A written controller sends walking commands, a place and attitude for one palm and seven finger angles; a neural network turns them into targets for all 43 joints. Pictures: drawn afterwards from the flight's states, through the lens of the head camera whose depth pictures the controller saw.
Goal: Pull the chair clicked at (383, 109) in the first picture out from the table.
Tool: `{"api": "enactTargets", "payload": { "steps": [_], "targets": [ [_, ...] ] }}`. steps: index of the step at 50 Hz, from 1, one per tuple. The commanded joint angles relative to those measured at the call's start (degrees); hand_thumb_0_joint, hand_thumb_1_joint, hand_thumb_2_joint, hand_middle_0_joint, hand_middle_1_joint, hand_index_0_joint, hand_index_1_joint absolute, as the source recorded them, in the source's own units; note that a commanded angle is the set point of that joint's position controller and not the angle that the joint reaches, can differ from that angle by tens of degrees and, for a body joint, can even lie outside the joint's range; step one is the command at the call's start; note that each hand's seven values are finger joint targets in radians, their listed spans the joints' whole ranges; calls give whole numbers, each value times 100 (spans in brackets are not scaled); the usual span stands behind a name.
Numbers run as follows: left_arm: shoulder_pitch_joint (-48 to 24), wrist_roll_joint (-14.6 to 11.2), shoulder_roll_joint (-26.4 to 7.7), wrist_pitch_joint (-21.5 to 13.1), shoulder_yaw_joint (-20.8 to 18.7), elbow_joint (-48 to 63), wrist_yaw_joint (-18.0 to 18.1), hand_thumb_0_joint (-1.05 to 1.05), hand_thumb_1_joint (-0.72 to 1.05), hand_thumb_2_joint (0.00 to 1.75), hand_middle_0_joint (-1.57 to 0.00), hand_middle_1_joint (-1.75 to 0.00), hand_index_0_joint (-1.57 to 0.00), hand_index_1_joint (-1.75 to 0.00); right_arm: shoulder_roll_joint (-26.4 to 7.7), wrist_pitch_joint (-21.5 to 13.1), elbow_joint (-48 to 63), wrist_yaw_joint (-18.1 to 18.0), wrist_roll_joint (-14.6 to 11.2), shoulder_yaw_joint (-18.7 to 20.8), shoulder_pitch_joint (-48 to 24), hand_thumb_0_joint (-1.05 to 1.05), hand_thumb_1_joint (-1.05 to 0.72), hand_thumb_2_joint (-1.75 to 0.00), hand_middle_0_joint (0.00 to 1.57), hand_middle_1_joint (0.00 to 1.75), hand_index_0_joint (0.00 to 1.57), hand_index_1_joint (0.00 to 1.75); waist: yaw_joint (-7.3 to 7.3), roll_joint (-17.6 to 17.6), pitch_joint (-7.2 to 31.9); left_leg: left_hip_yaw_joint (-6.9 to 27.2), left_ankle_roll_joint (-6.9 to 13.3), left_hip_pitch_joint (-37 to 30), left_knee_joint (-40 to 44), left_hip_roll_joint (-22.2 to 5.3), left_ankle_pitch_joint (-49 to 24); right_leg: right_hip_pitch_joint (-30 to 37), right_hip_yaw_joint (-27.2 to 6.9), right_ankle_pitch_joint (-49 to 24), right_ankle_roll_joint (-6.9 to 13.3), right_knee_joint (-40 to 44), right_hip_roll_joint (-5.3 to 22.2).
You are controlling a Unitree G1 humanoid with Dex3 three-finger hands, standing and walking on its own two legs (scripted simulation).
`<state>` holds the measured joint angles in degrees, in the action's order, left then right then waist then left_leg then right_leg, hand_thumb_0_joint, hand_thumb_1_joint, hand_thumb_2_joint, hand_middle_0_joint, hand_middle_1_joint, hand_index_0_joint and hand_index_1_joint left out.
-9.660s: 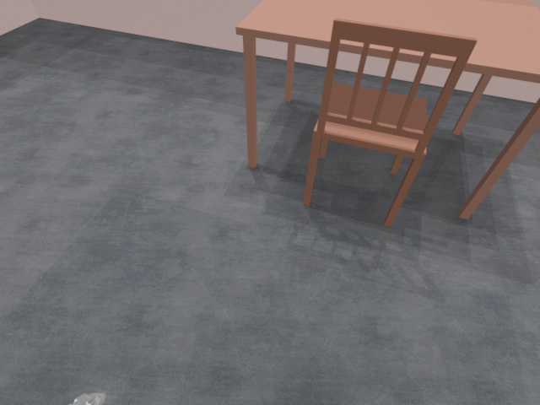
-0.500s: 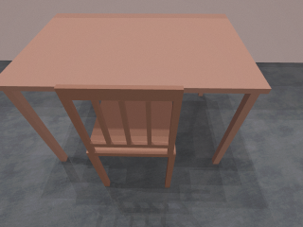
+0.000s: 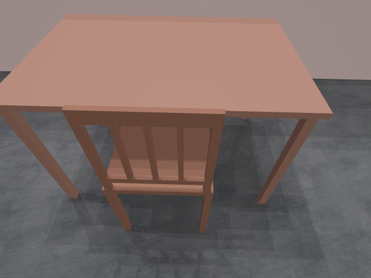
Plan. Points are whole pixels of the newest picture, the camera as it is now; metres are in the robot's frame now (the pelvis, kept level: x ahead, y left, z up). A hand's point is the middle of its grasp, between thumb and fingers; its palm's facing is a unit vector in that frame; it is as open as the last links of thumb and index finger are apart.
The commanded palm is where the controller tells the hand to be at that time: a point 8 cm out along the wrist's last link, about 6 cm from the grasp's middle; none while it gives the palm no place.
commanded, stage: come to a stop and stand still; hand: left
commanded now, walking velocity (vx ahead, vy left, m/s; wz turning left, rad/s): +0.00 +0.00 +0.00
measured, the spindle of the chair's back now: (151, 154) +0.48 +0.14 -0.10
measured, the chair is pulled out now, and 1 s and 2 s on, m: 0.00 0.00 0.00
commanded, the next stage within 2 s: look again from close up in 0.04 s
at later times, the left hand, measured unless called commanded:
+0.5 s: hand out of the picture -0.01 +0.22 -0.18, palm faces +0.05 -0.97 -0.24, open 7.4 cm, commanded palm none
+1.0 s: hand out of the picture -0.11 +0.24 -0.18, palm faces +0.03 -0.99 -0.15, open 7.4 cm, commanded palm none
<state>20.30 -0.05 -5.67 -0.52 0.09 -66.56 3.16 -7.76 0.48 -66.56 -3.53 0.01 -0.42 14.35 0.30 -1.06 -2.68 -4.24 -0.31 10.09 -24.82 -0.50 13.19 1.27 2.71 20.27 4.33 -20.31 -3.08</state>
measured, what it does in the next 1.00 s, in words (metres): shifts its weight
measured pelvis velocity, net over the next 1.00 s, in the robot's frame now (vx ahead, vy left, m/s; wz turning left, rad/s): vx -0.06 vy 0.08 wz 0.01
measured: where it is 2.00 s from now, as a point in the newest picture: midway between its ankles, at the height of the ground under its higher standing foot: outside the picture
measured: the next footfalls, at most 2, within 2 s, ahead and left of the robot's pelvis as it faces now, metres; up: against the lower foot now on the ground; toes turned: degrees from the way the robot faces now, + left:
none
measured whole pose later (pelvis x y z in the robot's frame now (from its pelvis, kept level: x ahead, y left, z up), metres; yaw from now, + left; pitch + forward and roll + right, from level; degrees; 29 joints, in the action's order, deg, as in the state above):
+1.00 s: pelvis -0.06 +0.08 +0.00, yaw +1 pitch -1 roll -1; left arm 21.2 1.1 -8.5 -0.1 0.6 -62.7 2.4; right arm -8.6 0.5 -63.2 -0.9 0.2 0.6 13.9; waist 0.3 -1.9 -3.1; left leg -6.0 6.4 15.8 -23.4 4.1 7.4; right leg -7.7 2.1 17.6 -1.4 -26.1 2.0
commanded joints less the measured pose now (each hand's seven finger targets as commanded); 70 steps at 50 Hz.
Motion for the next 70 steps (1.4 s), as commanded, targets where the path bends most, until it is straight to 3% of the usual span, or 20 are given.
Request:
{"api": "enactTargets", "payload": {
  "steps": [1,6,7,8,10,12,13,14,17,21,25,28,31,38,41,50,56,62,65,70],
  "targets": [
    [657,23,-528,-15,-84,4,42,0,90,90,-20,-30,-20,-30,-365,-61,82,-20,22,46,422,0,-90,-90,20,30,20,30,-6,-78,-219,516,230,-469,84,-482,-1589,-696,-606,-3264,-499,256,1038],
    [624,19,-524,-11,-76,22,30,0,90,90,-20,-30,-20,-30,-381,-80,61,-7,25,34,446,0,-90,-90,20,30,20,30,4,-2,-291,604,255,-479,205,-506,-1624,-753,-571,-2690,-414,300,1002],
    [212,44,-1600,-173,1,747,71,0,90,90,-20,-30,-20,-30,-836,-122,817,161,70,112,16,0,-90,-90,20,30,20,30,-174,440,-653,829,330,-290,-184,-79,-2053,-1534,-600,-3331,-413,-143,805],
    [346,97,-1198,-194,-134,781,71,0,90,90,-20,-30,-20,-30,-766,-281,806,155,107,280,254,0,-90,-90,20,30,20,30,-52,567,-311,650,323,-80,-494,-452,-2069,-1449,-603,-2366,-371,-327,953],
    [414,97,-914,-239,-130,814,73,0,90,90,-20,-30,-20,-30,-525,-303,841,146,86,263,298,0,-90,-90,20,30,20,30,-61,132,419,694,336,-135,-805,-399,-2153,-977,-694,-3470,-222,-378,1034],
    [508,81,-877,-225,-149,877,95,0,90,90,-20,-30,-20,-30,-483,-266,935,149,98,231,327,0,-90,-90,20,30,20,30,-22,-439,611,530,317,147,-945,-298,-1801,-565,-715,-4584,-223,-586,1135],
    [520,78,-880,-196,-191,898,95,0,90,90,-20,-30,-20,-30,-497,-230,963,150,90,249,264,0,-90,-90,20,30,20,30,-9,-592,457,494,297,392,-994,-227,-1242,-544,-717,-4669,-207,-577,1208],
    [452,96,-886,-155,-215,968,94,0,90,90,-20,-30,-20,-30,-520,-190,994,150,96,271,202,0,-90,-90,20,30,20,30,-42,-382,243,465,274,499,-959,-203,-967,-668,-743,-4436,-124,-596,1228],
    [349,112,-916,-89,-212,1115,82,0,90,90,-20,-30,-20,-30,-558,-133,997,164,118,253,178,0,-90,-90,20,30,20,30,-42,-32,147,522,321,198,-809,-309,-1538,-967,-692,-3582,-120,-644,1056],
    [196,127,-928,-21,-224,1257,40,0,90,90,-20,-30,-20,-30,-753,-105,1032,189,112,301,-6,0,-90,-90,20,30,20,30,-15,94,-243,871,414,379,-364,-470,-978,-1507,-583,-1335,-141,-444,795],
    [151,131,-954,-22,-195,1254,3,0,90,90,-20,-30,-20,-30,-791,-98,1077,223,124,287,-113,0,-90,-90,20,30,20,30,-18,162,-298,1022,439,459,0,-474,-266,-1623,-566,-518,-139,-328,751],
    [212,131,-923,-47,-162,1189,-3,0,90,90,-20,-30,-20,-30,-782,-131,1051,227,116,251,-54,0,-90,-90,20,30,20,30,-8,157,75,1038,483,157,72,-516,-540,-1435,-521,-696,-174,-348,755],
    [196,120,-923,-50,-148,1105,-16,0,90,90,-20,-30,-20,-30,-778,-127,1003,227,98,253,-107,0,-90,-90,20,30,20,30,-7,112,-93,1084,472,227,251,-508,-274,-1534,-497,-561,-202,-286,782],
    [340,123,-848,-48,-80,858,-31,0,90,90,-20,-30,-20,-30,-783,-132,807,233,69,211,-34,0,-90,-90,20,30,20,30,-12,212,-21,1090,456,60,525,-543,-63,-1499,-457,-495,-251,-172,806],
    [432,122,-798,-38,-65,713,-36,0,90,90,-20,-30,-20,-30,-779,-117,722,230,57,218,-8,0,-90,-90,20,30,20,30,-3,270,-206,1209,446,188,807,-575,439,-1564,-407,-348,-278,-169,800],
    [790,138,-664,2,-39,386,-33,0,90,90,-20,-30,-20,-30,-766,-81,498,218,35,236,127,0,-90,-90,20,30,20,30,39,238,-173,1390,396,245,1310,-681,1163,-1550,-296,-154,-330,-265,764],
    [972,151,-584,27,-50,245,-25,0,90,90,-20,-30,-20,-30,-723,-57,394,210,29,263,177,0,-90,-90,20,30,20,30,60,267,-217,1400,344,325,1474,-708,1400,-1593,-243,-87,-353,-335,741],
    [1059,160,-549,3,-52,196,-26,0,90,90,-20,-30,-20,-30,-657,-30,326,221,32,261,232,0,-90,-90,20,30,20,30,43,3,-256,1219,316,332,1330,-585,1200,-1681,-366,-4,-295,-113,761],
    [1028,146,-515,-19,-55,188,-19,0,90,90,-20,-30,-20,-30,-613,-42,296,224,40,261,277,0,-90,-90,20,30,20,30,-11,38,-162,1161,290,104,1208,-554,939,-1812,-421,-51,-280,-106,787],
    [1055,153,-499,-4,-59,153,-17,0,90,90,-20,-30,-20,-30,-593,-44,265,216,32,254,306,0,-90,-90,20,30,20,30,4,180,-242,1258,293,225,1369,-619,1201,-1786,-369,-35,-309,-182,748]
  ]
}}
